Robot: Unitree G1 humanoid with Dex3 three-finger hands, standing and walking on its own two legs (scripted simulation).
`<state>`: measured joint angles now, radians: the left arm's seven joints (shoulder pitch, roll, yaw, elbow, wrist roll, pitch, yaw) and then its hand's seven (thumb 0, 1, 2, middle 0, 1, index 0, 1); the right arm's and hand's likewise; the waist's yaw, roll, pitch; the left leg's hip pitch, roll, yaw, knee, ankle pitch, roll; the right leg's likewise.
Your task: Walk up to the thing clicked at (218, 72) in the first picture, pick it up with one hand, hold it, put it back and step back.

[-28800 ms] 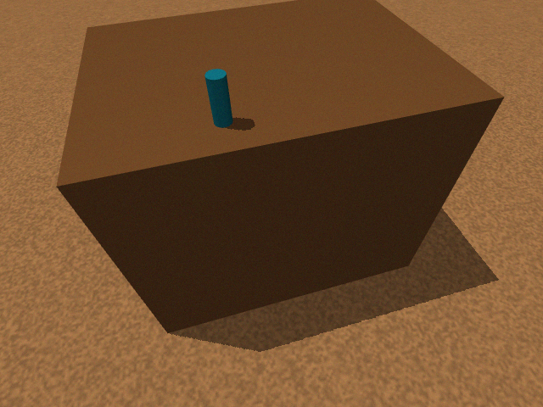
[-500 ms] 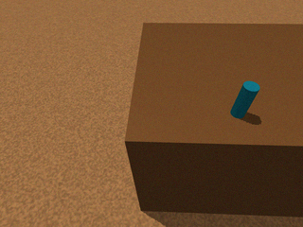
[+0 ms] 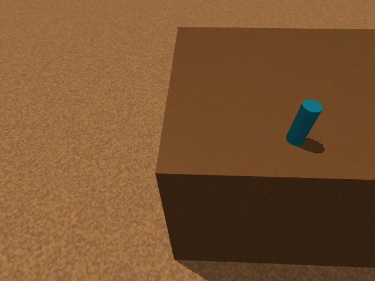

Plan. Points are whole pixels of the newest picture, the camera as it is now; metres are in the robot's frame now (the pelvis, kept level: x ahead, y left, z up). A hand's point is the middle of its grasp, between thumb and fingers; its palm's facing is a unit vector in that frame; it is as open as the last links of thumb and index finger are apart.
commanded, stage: stand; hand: right
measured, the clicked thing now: (302, 123) +0.44 -0.25 +0.08
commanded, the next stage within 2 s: step back in 0.80 s
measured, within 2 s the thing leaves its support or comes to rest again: neither
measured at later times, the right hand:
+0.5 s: hand out of the picture +0.08 -0.25 -0.16, palm faces -0.01 +0.94 -0.34, open 7.3 cm
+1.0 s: hand out of the picture +0.06 -0.28 -0.17, palm faces -0.02 +0.94 -0.35, open 7.3 cm
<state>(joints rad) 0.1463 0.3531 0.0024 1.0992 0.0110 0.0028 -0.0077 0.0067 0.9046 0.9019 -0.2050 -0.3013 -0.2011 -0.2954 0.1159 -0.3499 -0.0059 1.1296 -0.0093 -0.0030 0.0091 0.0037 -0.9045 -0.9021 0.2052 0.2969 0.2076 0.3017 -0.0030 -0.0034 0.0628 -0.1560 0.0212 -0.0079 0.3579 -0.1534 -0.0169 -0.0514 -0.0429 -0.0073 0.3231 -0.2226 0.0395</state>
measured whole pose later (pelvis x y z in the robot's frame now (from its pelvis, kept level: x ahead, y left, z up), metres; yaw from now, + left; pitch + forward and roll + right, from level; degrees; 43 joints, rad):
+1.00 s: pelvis -0.04 -0.02 -0.02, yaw +0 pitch -2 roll +1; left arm 0.11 0.41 0.05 1.00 0.00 0.03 0.00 0.01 0.91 0.90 -0.20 -0.30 -0.20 -0.29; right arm 0.06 -0.37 -0.04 1.03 0.00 0.04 0.02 0.00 -0.90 -0.90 0.21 0.30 0.21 0.30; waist 0.01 -0.01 0.17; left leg -0.31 0.03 -0.02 0.53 -0.18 -0.02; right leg -0.24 -0.02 -0.01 0.61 -0.33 -0.03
